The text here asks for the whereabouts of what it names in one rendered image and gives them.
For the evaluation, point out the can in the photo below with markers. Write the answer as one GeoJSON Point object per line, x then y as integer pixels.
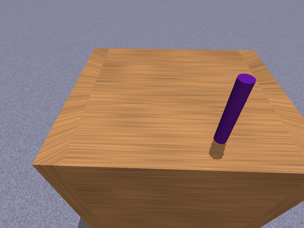
{"type": "Point", "coordinates": [238, 97]}

